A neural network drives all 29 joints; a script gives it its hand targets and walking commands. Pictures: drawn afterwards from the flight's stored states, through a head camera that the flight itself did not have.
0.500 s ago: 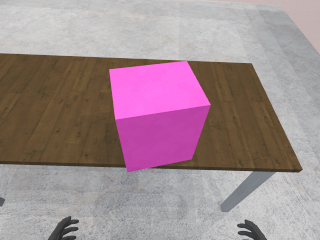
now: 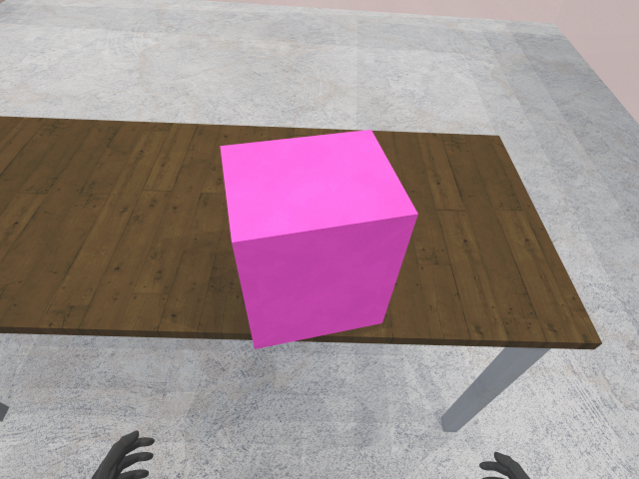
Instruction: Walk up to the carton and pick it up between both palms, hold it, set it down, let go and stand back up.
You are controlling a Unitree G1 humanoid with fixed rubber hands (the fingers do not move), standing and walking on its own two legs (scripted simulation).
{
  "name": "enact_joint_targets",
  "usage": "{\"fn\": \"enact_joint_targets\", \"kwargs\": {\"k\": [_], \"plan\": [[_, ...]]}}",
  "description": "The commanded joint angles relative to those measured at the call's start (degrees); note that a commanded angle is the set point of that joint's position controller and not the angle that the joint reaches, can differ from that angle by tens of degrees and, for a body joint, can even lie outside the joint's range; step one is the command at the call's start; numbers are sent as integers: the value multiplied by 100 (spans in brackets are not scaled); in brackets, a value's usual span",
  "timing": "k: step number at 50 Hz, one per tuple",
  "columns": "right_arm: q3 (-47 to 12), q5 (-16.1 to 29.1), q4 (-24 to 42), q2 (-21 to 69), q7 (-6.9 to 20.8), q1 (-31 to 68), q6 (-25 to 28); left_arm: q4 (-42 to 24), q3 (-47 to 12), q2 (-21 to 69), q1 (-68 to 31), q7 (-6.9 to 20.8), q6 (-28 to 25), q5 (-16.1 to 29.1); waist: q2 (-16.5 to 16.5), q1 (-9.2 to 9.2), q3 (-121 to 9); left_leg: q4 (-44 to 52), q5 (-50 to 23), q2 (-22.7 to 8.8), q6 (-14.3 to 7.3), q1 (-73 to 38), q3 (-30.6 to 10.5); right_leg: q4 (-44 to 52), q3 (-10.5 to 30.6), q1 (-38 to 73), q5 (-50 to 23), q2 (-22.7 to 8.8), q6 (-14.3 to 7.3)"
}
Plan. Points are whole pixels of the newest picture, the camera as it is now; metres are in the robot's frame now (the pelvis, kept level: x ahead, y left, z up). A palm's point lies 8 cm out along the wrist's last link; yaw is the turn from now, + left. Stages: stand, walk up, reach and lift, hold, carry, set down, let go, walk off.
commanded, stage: stand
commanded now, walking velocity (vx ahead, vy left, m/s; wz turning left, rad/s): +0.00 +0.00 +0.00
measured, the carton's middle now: (310, 244) +0.45 +0.01 +0.03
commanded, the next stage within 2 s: walk up in 1.56 s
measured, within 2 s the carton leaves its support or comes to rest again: neither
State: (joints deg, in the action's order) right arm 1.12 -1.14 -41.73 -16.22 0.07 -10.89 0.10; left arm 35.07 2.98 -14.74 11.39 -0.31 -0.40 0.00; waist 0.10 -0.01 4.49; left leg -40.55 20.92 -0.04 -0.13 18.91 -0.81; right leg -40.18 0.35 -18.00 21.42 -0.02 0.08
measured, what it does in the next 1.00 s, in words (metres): stands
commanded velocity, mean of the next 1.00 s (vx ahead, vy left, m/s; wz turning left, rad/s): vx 0.00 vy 0.00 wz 0.00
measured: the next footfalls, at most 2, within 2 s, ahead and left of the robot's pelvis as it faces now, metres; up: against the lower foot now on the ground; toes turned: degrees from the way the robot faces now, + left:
none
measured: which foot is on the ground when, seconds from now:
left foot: down 0.00-1.00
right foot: down 0.00-1.00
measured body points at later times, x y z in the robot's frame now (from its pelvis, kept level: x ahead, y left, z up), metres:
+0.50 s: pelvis +0.00 +0.00 +0.00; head +0.03 +0.00 +0.45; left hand +0.15 +0.26 -0.10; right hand +0.12 -0.27 -0.11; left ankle +0.01 +0.12 -0.72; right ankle +0.00 -0.12 -0.72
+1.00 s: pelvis -0.01 +0.00 +0.00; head +0.01 +0.00 +0.45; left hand +0.12 +0.27 -0.11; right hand +0.10 -0.28 -0.12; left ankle +0.01 +0.12 -0.72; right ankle +0.00 -0.12 -0.72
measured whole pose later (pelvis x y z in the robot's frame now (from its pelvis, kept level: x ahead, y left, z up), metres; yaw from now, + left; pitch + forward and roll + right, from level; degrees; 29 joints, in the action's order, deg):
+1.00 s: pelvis -0.01 +0.00 +0.00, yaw +0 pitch -2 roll +0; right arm 1.1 -1.1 -47.4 -17.0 0.4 -10.9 0.4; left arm 40.9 2.3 -15.5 11.4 -0.3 -0.9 0.0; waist 0.1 0.0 3.9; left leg -40.5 19.9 0.0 -0.1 18.9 -0.8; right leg -40.2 0.3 -18.0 20.4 0.0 0.1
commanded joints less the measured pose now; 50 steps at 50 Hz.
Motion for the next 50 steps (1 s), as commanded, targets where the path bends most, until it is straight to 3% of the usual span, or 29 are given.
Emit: {"fn": "enact_joint_targets", "kwargs": {"k": [1, 14, 16, 17, 21, 23, 30, 38, 39, 40, 50], "plan": [[402, -33, 277, -1310, -49, 286, 348, -35, 313, -1418, -301, -54, -287, -152, 59, 13, -877, 700, -1279, -534, -449, -237, -527, 558, 478, 205, -1289, -464, -419], [391, 5, 136, -1314, -33, 322, 348, 137, 311, -1513, -343, -59, -309, -123, 176, 2, -1019, 702, -1388, -492, -428, -304, -490, 638, 520, 360, -1466, -523, -435], [405, -14, 106, -1403, -41, 370, 346, 156, 289, -1453, -286, -59, -324, -137, 56, -25, -910, 775, -1463, -528, -456, -301, -552, 625, 531, 308, -1482, -506, -420], [406, 11, 63, -1399, -36, 290, 346, 198, 311, -1528, -294, -60, -323, -157, 178, 40, -947, 740, -1485, -534, -438, -345, -539, 654, 533, 289, -1488, -523, -435], [401, -3, 17, -1424, -32, 344, 352, 234, 302, -1505, -296, -70, -321, -140, 50, -10, -996, 748, -1603, -536, -447, -343, -540, 637, 519, 405, -1616, -516, -438], [382, 30, 46, -1355, -48, 335, 330, 269, 303, -1505, -303, -73, -340, -139, 188, 31, -1051, 694, -1727, -520, -440, -421, -498, 660, 546, 420, -1764, -532, -429], [360, 16, -61, -1392, -28, 343, 335, 351, 271, -1440, -364, -69, -310, -132, 67, 14, -897, 865, -1394, -556, -460, -290, -614, 702, 537, 317, -1404, -484, -443], [357, 31, -149, -1396, -30, 341, 341, 443, 252, -1483, -394, -66, -322, -133, 180, 37, -910, 854, -1378, -520, -451, -365, -589, 819, 598, 318, -1419, -541, -445], [350, 17, -181, -1405, -18, 319, 343, 464, 257, -1512, -389, -60, -319, -119, 47, 24, -851, 898, -1274, -533, -446, -327, -585, 860, 603, 311, -1312, -529, -431], [354, 14, -186, -1404, -18, 320, 336, 502, 265, -1534, -395, -62, -311, -123, 180, 42, -802, 922, -1168, -516, -447, -336, -612, 886, 619, 252, -1182, -538, -446], [342, 18, -344, -1410, -7, 441, 335, 649, 229, -1474, -371, -46, -317, -119, 133, -5, -706, 1063, -1022, -574, -462, -239, -682, 975, 610, 277, -1044, -503, -412]]}}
